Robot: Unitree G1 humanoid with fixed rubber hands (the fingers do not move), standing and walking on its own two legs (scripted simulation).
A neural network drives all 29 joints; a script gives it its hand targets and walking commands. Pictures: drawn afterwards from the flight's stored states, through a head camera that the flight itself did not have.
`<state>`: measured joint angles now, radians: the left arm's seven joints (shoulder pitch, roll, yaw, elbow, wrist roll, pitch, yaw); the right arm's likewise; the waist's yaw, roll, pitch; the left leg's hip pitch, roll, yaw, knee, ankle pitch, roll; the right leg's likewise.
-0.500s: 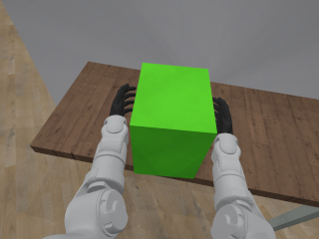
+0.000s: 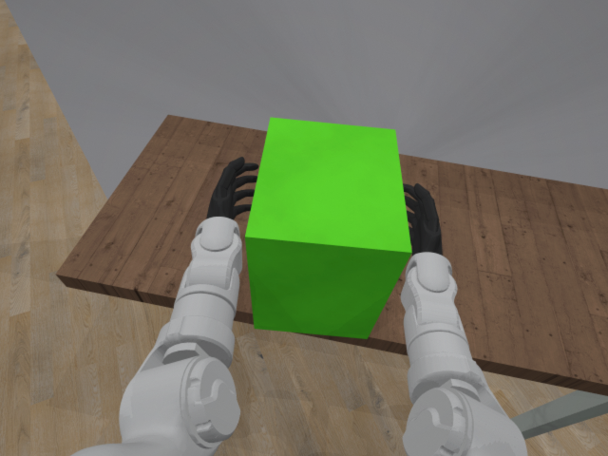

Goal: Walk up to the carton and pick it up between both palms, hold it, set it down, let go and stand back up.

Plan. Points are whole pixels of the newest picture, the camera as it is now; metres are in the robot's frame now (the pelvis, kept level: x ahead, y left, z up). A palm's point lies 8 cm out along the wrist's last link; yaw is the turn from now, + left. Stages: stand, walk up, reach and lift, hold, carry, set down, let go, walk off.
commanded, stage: reach and lift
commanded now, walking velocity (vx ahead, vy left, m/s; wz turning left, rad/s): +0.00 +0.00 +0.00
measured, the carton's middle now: (321, 234) +0.44 -0.02 +0.02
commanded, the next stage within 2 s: none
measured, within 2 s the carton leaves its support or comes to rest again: leaves its support in 0.60 s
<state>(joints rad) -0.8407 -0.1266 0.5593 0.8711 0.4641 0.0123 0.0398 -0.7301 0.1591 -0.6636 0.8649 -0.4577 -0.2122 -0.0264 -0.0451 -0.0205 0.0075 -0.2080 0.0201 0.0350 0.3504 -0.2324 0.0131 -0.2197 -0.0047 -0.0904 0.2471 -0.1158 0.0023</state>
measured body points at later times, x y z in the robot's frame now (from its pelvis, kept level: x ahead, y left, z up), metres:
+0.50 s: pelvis +0.00 +0.00 +0.00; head +0.03 +0.02 +0.45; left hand +0.42 +0.12 +0.08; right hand +0.40 -0.15 +0.08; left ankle -0.04 +0.10 -0.75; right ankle +0.00 -0.12 -0.75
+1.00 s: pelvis -0.04 +0.00 +0.00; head -0.06 +0.03 +0.45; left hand +0.39 +0.13 +0.13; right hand +0.37 -0.15 +0.14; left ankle -0.04 +0.10 -0.75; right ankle +0.00 -0.12 -0.75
